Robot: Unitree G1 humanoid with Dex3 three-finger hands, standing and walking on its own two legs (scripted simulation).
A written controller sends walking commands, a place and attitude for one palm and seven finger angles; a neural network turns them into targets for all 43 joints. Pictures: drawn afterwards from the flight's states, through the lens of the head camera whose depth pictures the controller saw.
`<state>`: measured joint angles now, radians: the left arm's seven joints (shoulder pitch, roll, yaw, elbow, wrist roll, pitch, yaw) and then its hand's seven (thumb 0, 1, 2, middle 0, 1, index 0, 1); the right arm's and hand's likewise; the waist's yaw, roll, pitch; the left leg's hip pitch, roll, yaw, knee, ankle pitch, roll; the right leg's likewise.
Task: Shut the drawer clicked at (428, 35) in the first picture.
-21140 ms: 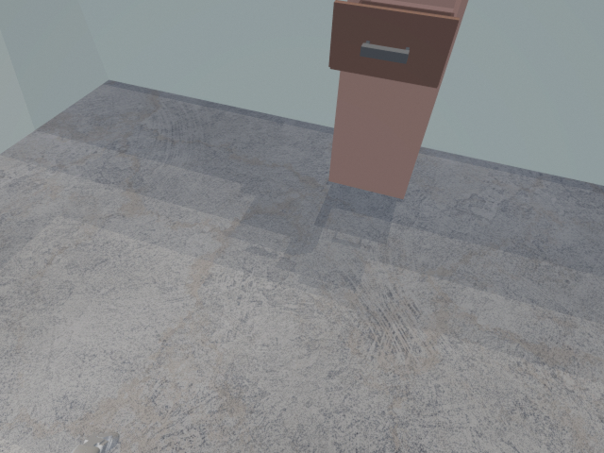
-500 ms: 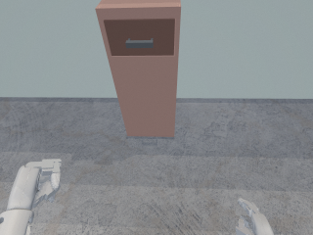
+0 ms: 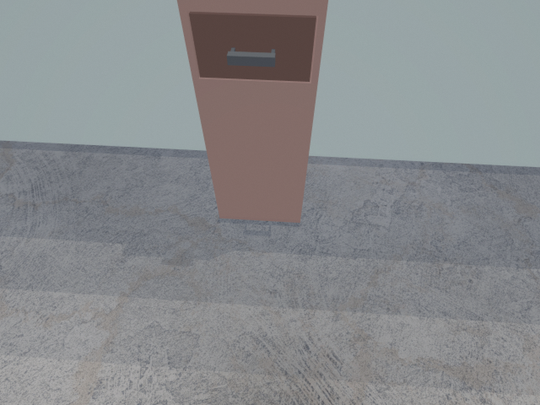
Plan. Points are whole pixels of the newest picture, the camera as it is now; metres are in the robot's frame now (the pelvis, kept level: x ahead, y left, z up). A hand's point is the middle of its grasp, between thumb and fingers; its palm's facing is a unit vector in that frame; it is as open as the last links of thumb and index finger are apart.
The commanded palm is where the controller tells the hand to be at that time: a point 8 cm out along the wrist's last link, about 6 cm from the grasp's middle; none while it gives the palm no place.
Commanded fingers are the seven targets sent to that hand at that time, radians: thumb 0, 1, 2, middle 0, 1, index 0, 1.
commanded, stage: let the arm hang, fingers relaxed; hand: left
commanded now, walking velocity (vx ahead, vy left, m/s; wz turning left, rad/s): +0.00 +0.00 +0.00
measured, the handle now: (252, 55) +0.95 +0.12 +0.04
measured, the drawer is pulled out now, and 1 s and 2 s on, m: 0.00 0.00 0.00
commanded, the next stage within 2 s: look to check the result in 0.52 s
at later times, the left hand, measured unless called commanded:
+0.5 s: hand out of the picture +0.00 +0.16 -0.17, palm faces +0.03 -0.98 -0.19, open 7.3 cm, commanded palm none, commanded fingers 0.00 0.90 0.90 -0.20 -0.30 -0.20 -0.30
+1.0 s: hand out of the picture +0.02 +0.15 -0.17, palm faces +0.03 -0.98 -0.20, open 7.4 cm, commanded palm none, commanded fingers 0.00 0.90 0.90 -0.20 -0.30 -0.20 -0.30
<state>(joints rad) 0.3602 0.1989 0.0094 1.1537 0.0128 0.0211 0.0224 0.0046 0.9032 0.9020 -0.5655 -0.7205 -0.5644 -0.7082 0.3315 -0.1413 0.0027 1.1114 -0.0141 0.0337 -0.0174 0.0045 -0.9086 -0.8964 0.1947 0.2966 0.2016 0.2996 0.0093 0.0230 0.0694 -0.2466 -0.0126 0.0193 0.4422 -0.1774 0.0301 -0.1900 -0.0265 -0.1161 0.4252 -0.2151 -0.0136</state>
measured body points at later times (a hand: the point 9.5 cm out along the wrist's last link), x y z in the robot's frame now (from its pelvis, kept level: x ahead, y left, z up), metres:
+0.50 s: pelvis +0.01 -0.01 +0.00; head +0.01 -0.02 +0.45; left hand +0.00 +0.21 -0.16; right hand -0.02 -0.21 -0.17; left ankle +0.04 +0.10 -0.74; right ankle +0.01 -0.11 -0.74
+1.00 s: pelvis +0.02 -0.02 +0.00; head +0.04 -0.03 +0.45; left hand +0.02 +0.20 -0.16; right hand +0.01 -0.24 -0.16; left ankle +0.04 +0.10 -0.74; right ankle +0.01 -0.11 -0.74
